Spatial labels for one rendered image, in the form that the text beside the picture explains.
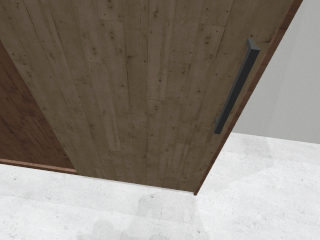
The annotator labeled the handle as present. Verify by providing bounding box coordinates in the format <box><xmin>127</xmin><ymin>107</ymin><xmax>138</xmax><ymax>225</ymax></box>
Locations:
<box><xmin>214</xmin><ymin>38</ymin><xmax>260</xmax><ymax>134</ymax></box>

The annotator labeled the wardrobe door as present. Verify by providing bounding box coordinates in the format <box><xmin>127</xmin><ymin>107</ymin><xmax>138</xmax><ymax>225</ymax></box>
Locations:
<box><xmin>0</xmin><ymin>41</ymin><xmax>75</xmax><ymax>169</ymax></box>
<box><xmin>0</xmin><ymin>0</ymin><xmax>292</xmax><ymax>192</ymax></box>

